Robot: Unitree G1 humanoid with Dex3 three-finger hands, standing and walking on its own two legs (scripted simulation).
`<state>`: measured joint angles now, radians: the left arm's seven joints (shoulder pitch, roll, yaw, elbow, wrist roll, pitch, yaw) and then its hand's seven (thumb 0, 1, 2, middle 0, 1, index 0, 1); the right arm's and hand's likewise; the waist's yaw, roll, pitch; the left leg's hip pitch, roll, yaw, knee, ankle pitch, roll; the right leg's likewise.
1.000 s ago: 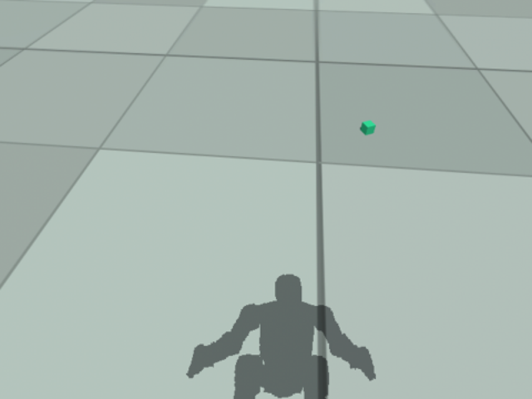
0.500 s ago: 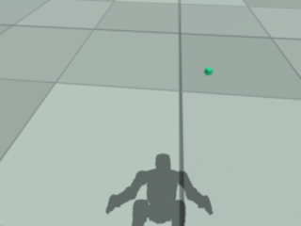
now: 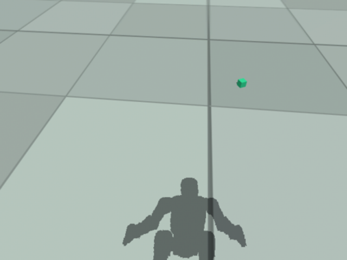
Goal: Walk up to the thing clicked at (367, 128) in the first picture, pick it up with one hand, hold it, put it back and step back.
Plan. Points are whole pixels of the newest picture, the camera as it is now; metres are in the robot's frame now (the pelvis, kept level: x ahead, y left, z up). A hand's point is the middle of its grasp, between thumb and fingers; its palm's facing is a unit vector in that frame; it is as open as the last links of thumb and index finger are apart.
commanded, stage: stand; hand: left
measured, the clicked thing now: (241, 83) +1.83 -0.63 -0.75
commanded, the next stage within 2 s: walk up in 0.12 s
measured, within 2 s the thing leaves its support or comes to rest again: neither
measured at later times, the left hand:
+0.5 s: hand (110, 238) +0.23 +0.19 -0.14, palm faces -0.18 -0.89 -0.43, open 7.4 cm
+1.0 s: hand (158, 173) +0.46 +0.08 -0.19, palm faces -0.35 -0.88 -0.33, open 7.4 cm
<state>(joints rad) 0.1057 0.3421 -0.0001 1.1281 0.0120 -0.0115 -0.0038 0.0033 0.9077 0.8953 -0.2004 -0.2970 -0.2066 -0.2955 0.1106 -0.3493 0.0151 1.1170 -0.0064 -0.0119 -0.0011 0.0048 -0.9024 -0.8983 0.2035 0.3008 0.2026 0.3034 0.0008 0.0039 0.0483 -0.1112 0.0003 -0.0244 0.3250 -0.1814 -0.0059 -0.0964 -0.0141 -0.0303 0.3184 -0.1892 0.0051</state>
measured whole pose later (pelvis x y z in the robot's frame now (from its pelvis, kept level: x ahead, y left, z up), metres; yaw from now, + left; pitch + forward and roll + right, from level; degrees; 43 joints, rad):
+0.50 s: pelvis +0.08 -0.10 -0.04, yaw -12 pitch -2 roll +1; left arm 0.20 0.47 0.12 0.98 0.04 -0.01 -0.13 0.01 0.91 0.90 -0.20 -0.30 -0.20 -0.30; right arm 0.24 -0.50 -0.11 1.01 -0.05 -0.06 0.04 0.01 -0.90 -0.90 0.21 0.30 0.20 0.30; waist 0.00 0.04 0.00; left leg -0.02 0.19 0.13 0.60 -0.49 0.01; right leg -0.41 -0.10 -0.05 0.70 -0.24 0.01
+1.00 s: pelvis +0.34 -0.17 -0.03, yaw -21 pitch -2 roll +0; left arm 0.33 0.43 0.06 0.93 0.00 -0.05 -0.05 0.01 0.91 0.90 -0.20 -0.30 -0.21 -0.30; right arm 0.18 -0.39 -0.08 0.87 -0.04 -0.10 0.07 0.01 -0.90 -0.90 0.20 0.30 0.20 0.30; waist 0.02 -0.06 0.07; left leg -0.41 0.07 0.11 0.64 -0.21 0.02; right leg -0.18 0.02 0.08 0.97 -0.48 -0.05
